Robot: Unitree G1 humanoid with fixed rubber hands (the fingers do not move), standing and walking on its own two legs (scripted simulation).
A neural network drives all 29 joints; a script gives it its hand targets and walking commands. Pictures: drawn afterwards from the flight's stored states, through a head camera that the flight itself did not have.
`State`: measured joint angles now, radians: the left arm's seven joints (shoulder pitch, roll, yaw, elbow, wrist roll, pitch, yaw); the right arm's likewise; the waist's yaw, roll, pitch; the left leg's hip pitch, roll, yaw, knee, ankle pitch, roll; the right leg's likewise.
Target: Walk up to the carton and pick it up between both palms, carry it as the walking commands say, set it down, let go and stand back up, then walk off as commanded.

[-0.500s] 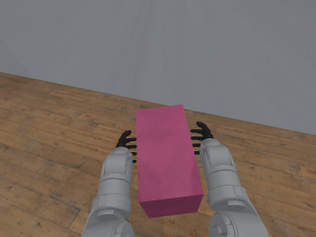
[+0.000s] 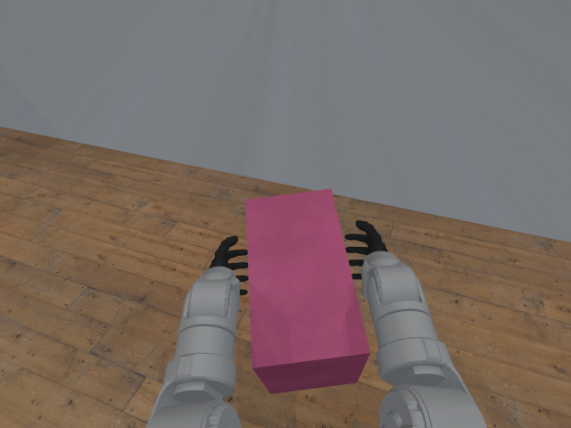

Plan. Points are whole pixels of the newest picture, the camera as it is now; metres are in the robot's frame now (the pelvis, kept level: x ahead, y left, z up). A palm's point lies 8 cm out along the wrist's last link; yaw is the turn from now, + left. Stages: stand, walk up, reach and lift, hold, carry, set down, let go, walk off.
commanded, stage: hold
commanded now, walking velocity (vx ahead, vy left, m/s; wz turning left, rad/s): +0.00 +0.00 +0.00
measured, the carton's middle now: (301, 290) +0.34 -0.01 -0.02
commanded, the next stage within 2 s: carry in 0.32 s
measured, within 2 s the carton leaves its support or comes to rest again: neither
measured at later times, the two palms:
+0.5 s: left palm (211, 276) +0.32 +0.13 +0.06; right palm (362, 264) +0.32 -0.10 +0.07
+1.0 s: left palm (119, 308) +0.26 +0.25 +0.07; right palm (283, 266) +0.31 +0.02 +0.09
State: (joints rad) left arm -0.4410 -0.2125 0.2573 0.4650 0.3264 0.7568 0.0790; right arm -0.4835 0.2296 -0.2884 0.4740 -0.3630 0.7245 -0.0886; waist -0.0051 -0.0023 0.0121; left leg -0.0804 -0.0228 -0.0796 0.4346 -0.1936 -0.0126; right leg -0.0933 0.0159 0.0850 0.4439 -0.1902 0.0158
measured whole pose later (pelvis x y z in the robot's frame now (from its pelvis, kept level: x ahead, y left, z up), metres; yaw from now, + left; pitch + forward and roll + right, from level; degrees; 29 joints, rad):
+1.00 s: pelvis -0.02 +0.09 +0.00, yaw +11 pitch +6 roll +3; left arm -0.34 -0.17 0.06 -0.18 0.11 1.24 0.22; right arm -0.39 0.19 -0.06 -0.17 -0.11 1.17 -0.24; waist -0.03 -0.02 -0.04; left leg -0.60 0.02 0.06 0.97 -0.43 -0.04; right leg -0.38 -0.18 -0.14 0.58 -0.29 0.04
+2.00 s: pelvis -0.21 +0.31 -0.02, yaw +41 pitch +5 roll +0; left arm -0.33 -0.17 0.08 -0.15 0.09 1.27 0.27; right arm -0.45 0.22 -0.08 -0.05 -0.15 1.15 -0.21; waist 0.02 -0.03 -0.03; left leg -0.50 -0.02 0.02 0.64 -0.23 0.04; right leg -0.63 -0.14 -0.10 1.14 -0.51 0.11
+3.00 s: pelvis -0.49 +0.40 +0.00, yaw +76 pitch +3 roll +4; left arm -0.33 -0.17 0.06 -0.14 0.10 1.26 0.21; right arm -0.36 0.18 -0.06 -0.14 -0.11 1.17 -0.22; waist -0.02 0.02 -0.07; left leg -0.63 -0.07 0.06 1.14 -0.34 -0.02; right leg -0.36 -0.15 -0.19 0.58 -0.26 -0.03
